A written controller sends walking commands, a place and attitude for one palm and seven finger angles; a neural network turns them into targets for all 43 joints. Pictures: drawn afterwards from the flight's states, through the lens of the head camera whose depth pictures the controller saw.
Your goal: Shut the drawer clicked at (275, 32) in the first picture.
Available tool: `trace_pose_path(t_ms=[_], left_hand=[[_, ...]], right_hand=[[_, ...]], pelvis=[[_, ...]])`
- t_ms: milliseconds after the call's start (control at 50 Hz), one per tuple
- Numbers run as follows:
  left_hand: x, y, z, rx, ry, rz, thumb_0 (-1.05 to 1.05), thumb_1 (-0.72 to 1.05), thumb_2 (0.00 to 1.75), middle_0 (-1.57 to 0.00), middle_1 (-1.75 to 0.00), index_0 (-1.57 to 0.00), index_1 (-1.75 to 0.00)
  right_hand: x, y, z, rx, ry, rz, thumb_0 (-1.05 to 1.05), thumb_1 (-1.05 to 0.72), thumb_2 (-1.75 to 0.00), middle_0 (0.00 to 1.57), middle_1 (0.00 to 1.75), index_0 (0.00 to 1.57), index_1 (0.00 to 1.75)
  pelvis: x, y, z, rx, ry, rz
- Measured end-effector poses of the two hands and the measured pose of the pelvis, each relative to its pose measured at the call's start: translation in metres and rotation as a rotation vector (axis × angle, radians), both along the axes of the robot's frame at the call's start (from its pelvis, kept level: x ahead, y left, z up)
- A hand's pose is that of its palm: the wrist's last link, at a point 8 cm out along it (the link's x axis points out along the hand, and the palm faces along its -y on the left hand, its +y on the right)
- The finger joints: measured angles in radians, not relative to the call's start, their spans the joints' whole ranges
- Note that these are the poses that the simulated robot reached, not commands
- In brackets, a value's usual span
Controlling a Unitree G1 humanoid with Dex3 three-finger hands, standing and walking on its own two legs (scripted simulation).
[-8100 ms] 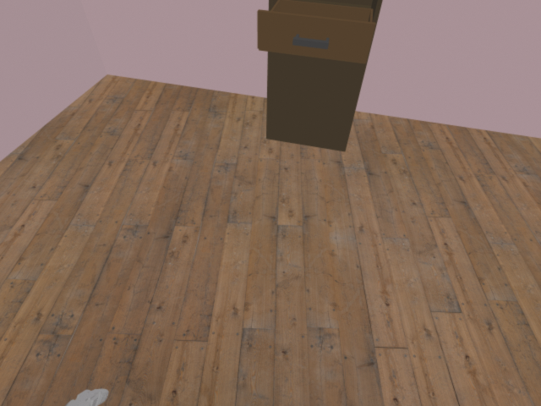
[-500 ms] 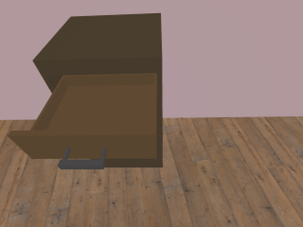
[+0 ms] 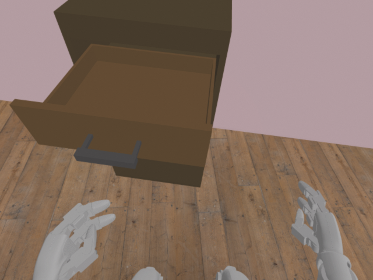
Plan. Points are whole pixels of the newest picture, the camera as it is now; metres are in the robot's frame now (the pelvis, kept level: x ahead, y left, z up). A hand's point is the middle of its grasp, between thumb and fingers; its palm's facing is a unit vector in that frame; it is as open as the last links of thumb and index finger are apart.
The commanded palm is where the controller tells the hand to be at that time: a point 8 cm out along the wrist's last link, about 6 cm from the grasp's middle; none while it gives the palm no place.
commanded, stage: raise the hand and make a fist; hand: left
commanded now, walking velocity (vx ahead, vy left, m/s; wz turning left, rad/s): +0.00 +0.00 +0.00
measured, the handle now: (109, 150) +0.37 +0.22 +0.05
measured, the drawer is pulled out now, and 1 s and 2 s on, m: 0.30 0.30 0.30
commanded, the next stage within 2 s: bring the fist close to the handle in 1.44 s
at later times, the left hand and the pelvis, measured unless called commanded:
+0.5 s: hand (93, 223) +0.19 +0.19 +0.08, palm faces +0.01 -1.00 -0.05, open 3.4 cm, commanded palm +0.16 +0.24 +0.10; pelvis +0.02 +0.03 +0.01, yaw +0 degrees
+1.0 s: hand (84, 214) +0.19 +0.18 +0.13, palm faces +0.03 -1.00 -0.08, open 3.3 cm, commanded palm +0.15 +0.24 +0.15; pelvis +0.04 +0.02 +0.03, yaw +1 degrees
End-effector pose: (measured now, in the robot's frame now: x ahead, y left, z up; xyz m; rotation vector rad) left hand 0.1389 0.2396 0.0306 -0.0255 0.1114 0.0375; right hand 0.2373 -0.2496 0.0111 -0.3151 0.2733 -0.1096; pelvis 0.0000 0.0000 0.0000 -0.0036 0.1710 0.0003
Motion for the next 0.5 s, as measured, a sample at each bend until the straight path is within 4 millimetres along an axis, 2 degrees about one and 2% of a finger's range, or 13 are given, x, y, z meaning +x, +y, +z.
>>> trace_pose_path(t_ms=[40, 100, 180, 240, 300, 360, 420, 500], left_hand=[[-0.001, 0.003, 0.005, 0.022, -0.025, 0.016, 0.02, 0.90, 0.90, -0.53, -0.65, -0.53, -0.66], [0.010, 0.002, 0.018, 0.045, -0.098, -0.009, 0.02, 0.90, 0.90, -0.59, -0.72, -0.59, -0.73], [0.036, -0.007, 0.031, 0.048, -0.115, -0.093, 0.02, 0.91, 0.90, -0.67, -0.80, -0.67, -0.81], [0.049, -0.011, 0.036, 0.048, -0.064, -0.125, 0.02, 0.90, 0.90, -0.73, -0.87, -0.73, -0.88], [0.052, -0.009, 0.042, 0.046, -0.023, -0.106, 0.02, 0.90, 0.90, -0.79, -0.93, -0.79, -0.94], [0.047, -0.004, 0.048, 0.056, -0.014, -0.064, 0.02, 0.90, 0.90, -0.85, -1.00, -0.85, -1.01], [0.040, -0.002, 0.053, 0.066, -0.023, -0.038, 0.02, 0.91, 0.90, -0.91, -1.06, -0.91, -1.07], [0.035, 0.000, 0.058, 0.072, -0.042, -0.034, 0.02, 0.91, 0.90, -0.99, -1.15, -0.99, -1.16]], right_hand=[[0.000, 0.017, -0.010, 0.006, 0.027, 0.039, 0.01, -0.91, -0.90, 0.20, 0.30, 0.20, 0.30], [-0.009, 0.043, -0.032, 0.043, 0.100, 0.081, 0.01, -0.91, -0.90, 0.20, 0.30, 0.20, 0.30], [-0.036, 0.070, -0.059, 0.124, 0.216, 0.077, 0.01, -0.91, -0.90, 0.20, 0.30, 0.21, 0.30], [-0.059, 0.080, -0.069, 0.178, 0.290, 0.031, 0.01, -0.90, -0.90, 0.20, 0.30, 0.21, 0.30], [-0.076, 0.080, -0.071, 0.200, 0.333, -0.018, 0.01, -0.90, -0.90, 0.21, 0.30, 0.21, 0.30], [-0.085, 0.072, -0.069, 0.183, 0.353, -0.050, 0.01, -0.90, -0.90, 0.21, 0.30, 0.21, 0.30], [-0.085, 0.059, -0.065, 0.143, 0.353, -0.062, 0.01, -0.90, -0.90, 0.21, 0.30, 0.21, 0.30], [-0.072, 0.044, -0.056, 0.091, 0.325, -0.070, 0.01, -0.90, -0.90, 0.20, 0.30, 0.21, 0.30]], pelvis=[[-0.001, 0.003, -0.004, -0.014, 0.002, 0.011], [-0.002, 0.007, -0.007, -0.032, 0.003, 0.024], [-0.003, 0.014, -0.005, -0.042, -0.001, 0.025], [0.000, 0.019, 0.001, -0.036, -0.001, 0.013], [0.005, 0.023, 0.007, -0.030, -0.001, 0.002], [0.009, 0.026, 0.011, -0.027, -0.001, -0.004], [0.012, 0.028, 0.012, -0.028, 0.002, -0.003], [0.017, 0.030, 0.012, -0.032, 0.004, 0.001]])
